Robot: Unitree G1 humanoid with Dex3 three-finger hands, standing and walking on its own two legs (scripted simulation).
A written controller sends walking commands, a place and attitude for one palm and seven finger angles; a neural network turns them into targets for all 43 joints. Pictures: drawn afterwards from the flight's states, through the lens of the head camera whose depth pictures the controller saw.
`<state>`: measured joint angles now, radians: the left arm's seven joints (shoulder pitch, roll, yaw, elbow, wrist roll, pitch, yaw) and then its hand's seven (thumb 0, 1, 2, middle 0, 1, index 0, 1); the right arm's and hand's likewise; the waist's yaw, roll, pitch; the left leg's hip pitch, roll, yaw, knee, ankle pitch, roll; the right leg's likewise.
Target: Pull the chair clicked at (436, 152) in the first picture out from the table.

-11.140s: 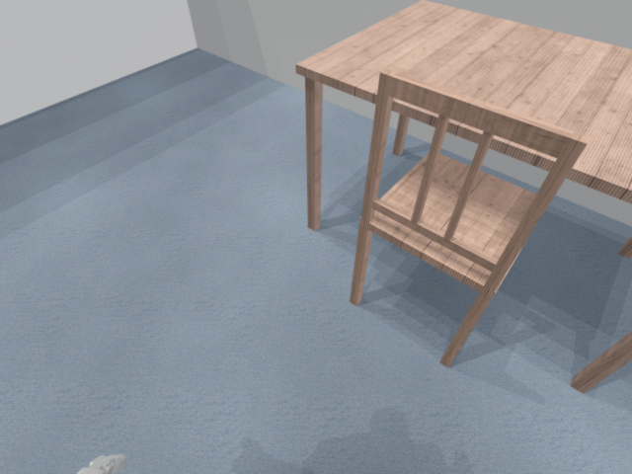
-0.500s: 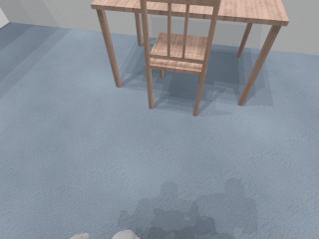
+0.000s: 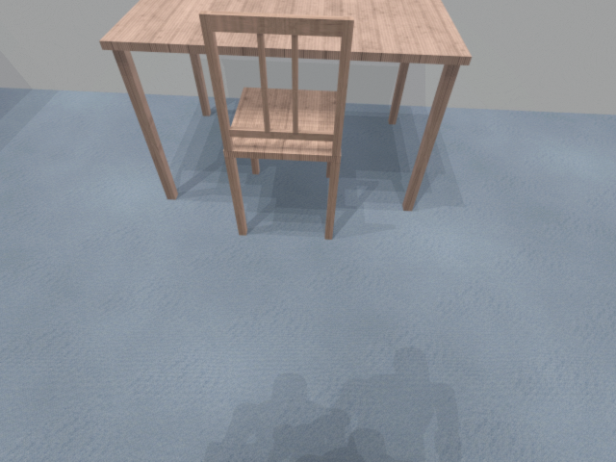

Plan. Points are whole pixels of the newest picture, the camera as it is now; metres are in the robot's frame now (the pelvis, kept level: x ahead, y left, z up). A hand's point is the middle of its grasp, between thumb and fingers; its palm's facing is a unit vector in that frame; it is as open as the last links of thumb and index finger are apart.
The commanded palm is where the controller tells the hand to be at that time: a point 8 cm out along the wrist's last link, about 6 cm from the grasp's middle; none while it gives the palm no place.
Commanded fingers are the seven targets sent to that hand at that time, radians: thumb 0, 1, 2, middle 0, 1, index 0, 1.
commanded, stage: take the last steps up to it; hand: left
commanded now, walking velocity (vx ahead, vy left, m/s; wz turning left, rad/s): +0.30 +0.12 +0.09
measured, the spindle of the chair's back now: (264, 85) +1.11 +0.17 -0.08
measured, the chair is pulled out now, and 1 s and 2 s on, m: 0.00 0.00 0.00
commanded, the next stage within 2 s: come to a stop and stand still in 1.52 s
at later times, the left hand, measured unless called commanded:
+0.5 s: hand out of the picture +0.04 +0.19 -0.19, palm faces +0.14 -0.98 -0.16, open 7.4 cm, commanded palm none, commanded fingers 0.00 0.90 0.90 -0.20 -0.30 -0.20 -0.30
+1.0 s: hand (189, 294) +0.44 +0.25 -0.16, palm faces +0.04 -0.98 -0.22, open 7.4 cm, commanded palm none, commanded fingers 0.00 0.90 0.90 -0.20 -0.30 -0.20 -0.30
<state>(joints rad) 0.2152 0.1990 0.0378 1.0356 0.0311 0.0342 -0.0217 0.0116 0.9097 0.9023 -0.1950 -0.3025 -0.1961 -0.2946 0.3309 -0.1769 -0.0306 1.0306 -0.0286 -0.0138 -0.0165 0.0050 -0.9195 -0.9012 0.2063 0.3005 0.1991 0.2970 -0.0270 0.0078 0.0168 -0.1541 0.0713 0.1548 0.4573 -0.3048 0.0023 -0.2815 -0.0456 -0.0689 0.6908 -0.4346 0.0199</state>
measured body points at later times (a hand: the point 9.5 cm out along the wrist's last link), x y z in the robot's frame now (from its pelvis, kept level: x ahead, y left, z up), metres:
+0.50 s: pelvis +0.17 +0.05 -0.03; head +0.20 +0.06 +0.42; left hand +0.03 +0.25 -0.17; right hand +0.27 -0.19 -0.17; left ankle +0.26 +0.17 -0.74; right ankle -0.01 -0.12 -0.74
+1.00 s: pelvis +0.36 +0.07 -0.01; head +0.37 +0.04 +0.44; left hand +0.43 +0.30 -0.14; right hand +0.35 -0.16 -0.18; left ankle +0.28 +0.18 -0.68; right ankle +0.39 -0.02 -0.74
